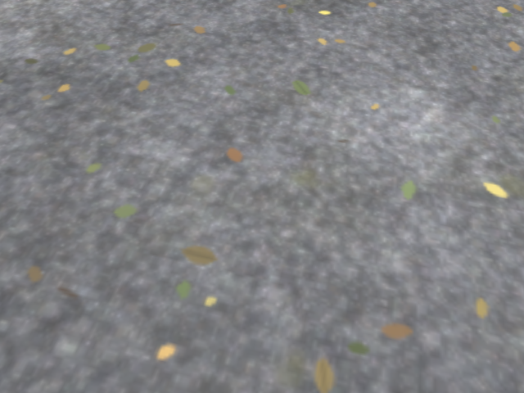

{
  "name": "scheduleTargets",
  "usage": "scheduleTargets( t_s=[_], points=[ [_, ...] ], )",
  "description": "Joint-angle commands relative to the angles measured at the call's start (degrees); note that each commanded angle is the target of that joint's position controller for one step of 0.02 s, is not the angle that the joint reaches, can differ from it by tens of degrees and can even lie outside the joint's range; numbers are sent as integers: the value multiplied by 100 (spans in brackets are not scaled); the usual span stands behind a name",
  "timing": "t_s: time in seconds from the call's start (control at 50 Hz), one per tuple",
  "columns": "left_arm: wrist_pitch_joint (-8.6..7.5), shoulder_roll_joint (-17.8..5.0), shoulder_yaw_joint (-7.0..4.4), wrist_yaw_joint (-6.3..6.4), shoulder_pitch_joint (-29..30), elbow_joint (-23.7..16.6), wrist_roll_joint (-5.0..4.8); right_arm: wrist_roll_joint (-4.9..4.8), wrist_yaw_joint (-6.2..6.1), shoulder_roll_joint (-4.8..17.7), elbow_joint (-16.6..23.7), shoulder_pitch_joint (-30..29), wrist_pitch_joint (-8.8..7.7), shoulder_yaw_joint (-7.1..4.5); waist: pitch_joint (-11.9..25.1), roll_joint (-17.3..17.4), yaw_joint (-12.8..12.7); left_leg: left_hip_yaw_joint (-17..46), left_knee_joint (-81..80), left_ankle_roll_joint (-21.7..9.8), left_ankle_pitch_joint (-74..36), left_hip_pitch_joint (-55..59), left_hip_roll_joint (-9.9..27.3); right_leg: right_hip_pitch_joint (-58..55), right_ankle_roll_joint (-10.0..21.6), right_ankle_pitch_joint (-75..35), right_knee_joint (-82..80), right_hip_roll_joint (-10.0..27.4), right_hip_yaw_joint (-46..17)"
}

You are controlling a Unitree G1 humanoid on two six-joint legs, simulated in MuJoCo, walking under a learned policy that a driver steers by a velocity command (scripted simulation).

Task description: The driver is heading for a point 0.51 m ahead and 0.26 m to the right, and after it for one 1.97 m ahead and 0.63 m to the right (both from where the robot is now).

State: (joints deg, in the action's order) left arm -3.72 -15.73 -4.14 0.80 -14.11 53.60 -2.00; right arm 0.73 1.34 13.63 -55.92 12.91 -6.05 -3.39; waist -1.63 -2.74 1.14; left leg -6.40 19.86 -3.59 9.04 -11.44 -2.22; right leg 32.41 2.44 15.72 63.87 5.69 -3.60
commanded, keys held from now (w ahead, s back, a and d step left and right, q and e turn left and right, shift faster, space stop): w+e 0.20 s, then e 0.80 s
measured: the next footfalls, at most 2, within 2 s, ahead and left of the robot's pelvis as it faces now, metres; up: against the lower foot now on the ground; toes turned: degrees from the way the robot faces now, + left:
right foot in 0.34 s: +0.35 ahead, -0.16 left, +0.00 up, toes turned -13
left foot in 0.84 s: +0.47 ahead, +0.03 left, +0.00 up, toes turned -34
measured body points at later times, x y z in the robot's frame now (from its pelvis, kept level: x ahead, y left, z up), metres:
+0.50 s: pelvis +0.24 -0.07 -0.01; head +0.30 -0.09 +0.43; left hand +0.46 +0.16 -0.11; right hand +0.30 -0.37 -0.14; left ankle +0.23 +0.10 -0.65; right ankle +0.31 -0.15 -0.74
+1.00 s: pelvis +0.35 -0.04 +0.00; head +0.39 -0.04 +0.44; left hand +0.64 +0.12 -0.11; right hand +0.30 -0.35 -0.10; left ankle +0.43 +0.05 -0.74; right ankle +0.26 -0.14 -0.66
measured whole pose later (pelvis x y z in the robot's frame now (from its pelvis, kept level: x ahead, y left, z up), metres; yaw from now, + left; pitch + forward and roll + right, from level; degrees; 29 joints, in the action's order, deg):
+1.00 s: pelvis +0.35 -0.04 +0.00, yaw -34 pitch +2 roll -1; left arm 3.2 -20.0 -5.7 1.6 -10.4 37.8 -1.2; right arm 0.8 -2.1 15.2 -43.9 8.2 -0.6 -3.6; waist -1.9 -2.6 0.5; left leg 0.3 26.4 0.2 12.1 -16.6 1.6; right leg 31.3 -3.8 25.9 65.2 -4.8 -5.1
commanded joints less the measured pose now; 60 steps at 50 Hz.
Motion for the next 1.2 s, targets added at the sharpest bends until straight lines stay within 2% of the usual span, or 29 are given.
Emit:
scheduleTargets(
  t_s=[0.02, 0.12, 0.2, 0.26, 0.3, 0.32, 0.34, 0.36, 0.38, 0.4, 0.42, 0.44, 0.46, 0.5, 0.56, 0.64, 0.7, 0.76, 0.8, 0.82, 0.84, 0.86, 0.88, 0.9, 0.94, 0.98, 1.02, 1.1, 1.2],
  points=[
    [85, -243, -100, 22, -228, -254, 29, 44, -89, 731, 220, -148, -126, -144, -15, 650, -167, 923, -1360, -772, -822, 120, 1617, 549, -77, -743, -306, 282, -347],
    [20, -115, -51, -123, 579, -559, 90, 9, -228, 854, 202, 0, -80, -147, -183, 537, 42, 44, -1458, -558, -1253, 390, 1449, 557, -110, -2100, -1921, 135, 69],
    [30, -19, 34, -273, 1310, -950, 96, -73, -274, 970, 53, 507, 61, -186, -422, 397, 314, -223, -1219, -534, -1639, 1294, 1726, 909, 6, -1938, -2600, 58, 388],
    [32, -164, -26, -413, 1287, -1199, 149, -117, -350, 1139, 146, 341, 274, -236, -286, 602, 94, -496, -252, -344, -4084, 1666, 1802, 492, 174, -1223, -2858, -310, 836],
    [25, -513, -198, -468, 372, -1081, 133, -146, -428, 1273, 279, 156, 390, -276, 326, 828, -403, -559, 1100, -141, -5389, 1612, 1687, -685, 380, -938, -2941, -758, 1065],
    [14, -833, -361, -414, -414, -907, 131, -176, -437, 1262, 361, 19, 405, -261, 730, 674, -834, -630, 2270, 92, -4873, 1178, 1427, -1835, 572, -1619, -3509, -927, 964],
    [56, -1343, -497, -254, -815, -864, 164, -27, -396, 1016, 501, 229, 332, -173, 1280, -237, -850, -644, 4064, 454, -2117, -186, 997, -3433, 930, -3608, -3475, -38, -296],
    [72, -1769, -491, -190, -368, -1158, 286, 128, -271, 371, 696, 888, 169, 29, 2147, -1382, -130, 86, 6338, 855, 3015, -2302, -253, -5272, 2336, -5932, -3421, 1608, -3198],
    [103, -1441, -410, -224, -602, -1248, 281, -55, -166, 892, 678, 600, 19, -64, 3014, -450, -603, 1290, 6689, 721, 2956, -2437, -31, -5296, 2432, -5428, -3772, 1639, -3300],
    [94, -1140, -335, -218, -212, -1348, 244, -251, -160, 964, 882, 34, -9, -92, 2306, -164, -576, 1280, 6443, 568, 2506, -2718, 250, -4705, 2109, -4784, -3855, 1328, -2489],
    [87, -933, -293, -213, 157, -1361, 127, -203, -227, 901, 884, -155, 33, -98, 1395, 360, -372, 1138, 5855, 567, 2079, -2813, 481, -3697, 1764, -4278, -4063, 964, -1866],
    [100, -735, -231, -174, 391, -1418, 102, -101, -312, 982, 851, -201, 131, -148, 1051, 400, -220, 1114, 5437, 579, 1837, -2599, 642, -2960, 1591, -3885, -4236, 773, -1590],
    [126, -723, -219, -156, 506, -1468, 173, -68, -336, 1020, 876, -134, 240, -183, 871, 307, -52, 1127, 5197, 582, 1701, -2197, 677, -2318, 1541, -3711, -4394, 644, -1473],
    [138, -875, -263, -138, 549, -1526, 258, -24, -371, 855, 926, 17, 371, -174, 838, 98, 94, 1048, 4708, 667, 1519, -1866, 573, -1766, 1530, -3881, -4500, 476, -1298],
    [196, -1040, -316, -36, 473, -1577, 197, 10, -432, 782, 1026, -131, 436, -153, 1034, -59, 71, 1074, 3909, 835, 1087, -1950, 442, -1785, 1420, -3835, -4397, 352, -1239],
    [383, -1047, -306, 99, 526, -1682, 136, -35, -429, 813, 1212, -615, 518, -152, 994, -287, -85, 1207, 3051, 922, 509, -1942, 317, -1717, 1101, -1829, -4430, 143, -1540],
    [460, -1032, -298, 138, 505, -1722, 167, -59, -397, 828, 1337, -878, 473, -149, 791, -498, -189, 1289, 2449, 907, 522, -1845, 194, -1722, 1019, -1039, -4392, 78, -1890],
    [506, -1011, -290, 135, 471, -1779, 165, -84, -335, 890, 1390, -858, 356, -164, 817, -647, -201, 1314, 1842, 826, 797, -1545, 71, -2005, 991, -1663, -4065, 117, -2263],
    [543, -968, -262, 144, 608, -1867, 110, -103, -274, 928, 1336, -544, 277, -195, 865, -676, 11, 1242, 844, 683, 408, -954, 60, -2088, 824, -2105, -3750, -4, -2411],
    [569, -893, -232, 160, 629, -1910, 82, -91, -250, 1018, 1276, -321, 248, -235, 855, -589, 121, 1255, 149, 562, -317, -375, 262, -1870, 608, -1789, -3519, -210, -2320],
    [581, -606, -148, 159, 373, -1948, 136, 6, -273, 1391, 1305, -213, 268, -321, 1066, 218, -31, 2058, 35, 171, -1078, 429, 1342, -1279, 299, -286, -2634, -638, -1807],
    [537, -503, -140, 142, 61, -2088, 111, 167, -303, 1785, 1320, -367, 367, -393, 807, 1891, -409, 3403, -59, -819, -2703, 805, 2417, 41, -59, 2038, -1582, -1634, -660],
    [463, -1077, -278, 103, 48, -2044, 206, 173, -303, 1444, 1403, -292, 378, -341, 915, 1790, -210, 3809, -44, -1355, -3037, 743, 2846, 376, -342, 2322, -205, -1239, -556],
    [475, -1301, -375, 81, 22, -1925, 142, 116, -327, 1150, 1518, -459, 389, -267, 862, 1267, -208, 3114, 106, -1188, -2914, 680, 2514, 388, -443, 1886, 312, -1059, -566],
    [618, -1103, -368, 122, 22, -1793, 115, -20, -352, 941, 1587, -727, 451, -213, 630, 954, -238, 2158, 206, -711, -2379, 606, 1868, 524, -640, 1248, 665, -908, -407],
    [685, -795, -274, 77, 175, -1906, 61, -14, -384, 994, 1581, -682, 525, -212, 476, 1072, -172, 1603, 51, -700, -2324, 429, 1615, 425, -742, 881, 474, -841, -84],
    [681, -644, -213, 55, 484, -2106, 36, 12, -422, 1080, 1565, -512, 589, -255, 490, 1296, 6, 1402, -43, -789, -2194, 681, 1646, 447, -798, 716, -133, -712, 117],
    [673, -578, -160, -44, 656, -2308, 85, -28, -398, 1338, 1615, -540, 644, -360, 672, 1441, 110, 1074, -74, -844, -2044, 602, 1869, -372, -719, 621, -1339, -451, 379],
    [735, -695, -259, -178, 385, -2311, 82, -206, -291, 1468, 1600, -621, 616, -418, 585, 1409, -61, 835, 281, -590, -1458, 405, 2011, -1311, -317, 63, -2958, -540, 741]
  ],
)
